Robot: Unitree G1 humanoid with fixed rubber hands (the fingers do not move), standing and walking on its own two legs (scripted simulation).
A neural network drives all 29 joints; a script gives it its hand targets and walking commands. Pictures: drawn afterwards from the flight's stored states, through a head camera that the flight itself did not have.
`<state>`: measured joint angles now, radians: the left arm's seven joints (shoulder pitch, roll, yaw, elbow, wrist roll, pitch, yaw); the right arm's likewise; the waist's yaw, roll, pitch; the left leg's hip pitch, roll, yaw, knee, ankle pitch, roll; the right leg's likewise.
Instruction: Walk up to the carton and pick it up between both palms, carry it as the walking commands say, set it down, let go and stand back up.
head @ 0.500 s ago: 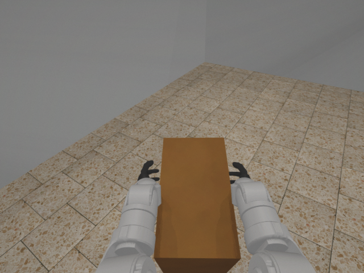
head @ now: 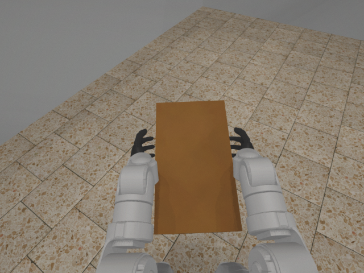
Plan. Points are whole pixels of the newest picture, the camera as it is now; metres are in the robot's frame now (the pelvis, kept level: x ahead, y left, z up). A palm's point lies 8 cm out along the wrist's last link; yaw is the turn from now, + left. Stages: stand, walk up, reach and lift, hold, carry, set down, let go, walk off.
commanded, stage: carry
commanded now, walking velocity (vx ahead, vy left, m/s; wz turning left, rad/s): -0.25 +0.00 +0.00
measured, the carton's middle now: (192, 172) +0.35 +0.00 -0.03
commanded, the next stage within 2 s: none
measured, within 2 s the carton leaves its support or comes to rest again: neither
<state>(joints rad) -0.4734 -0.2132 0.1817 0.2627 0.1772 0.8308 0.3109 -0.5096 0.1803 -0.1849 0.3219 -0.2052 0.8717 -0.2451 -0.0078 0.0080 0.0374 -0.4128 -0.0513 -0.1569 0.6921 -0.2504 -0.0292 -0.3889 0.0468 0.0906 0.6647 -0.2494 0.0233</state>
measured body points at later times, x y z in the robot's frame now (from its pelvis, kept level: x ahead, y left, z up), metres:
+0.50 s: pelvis -0.09 +0.00 -0.02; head -0.10 +0.00 +0.43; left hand +0.21 +0.14 +0.07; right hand +0.21 -0.11 +0.07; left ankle +0.07 +0.14 -0.72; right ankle -0.03 -0.10 -0.70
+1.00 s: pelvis -0.18 -0.02 +0.00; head -0.24 -0.02 +0.45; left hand +0.10 +0.13 +0.09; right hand +0.12 -0.12 +0.09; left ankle -0.09 +0.11 -0.72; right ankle -0.07 -0.08 -0.72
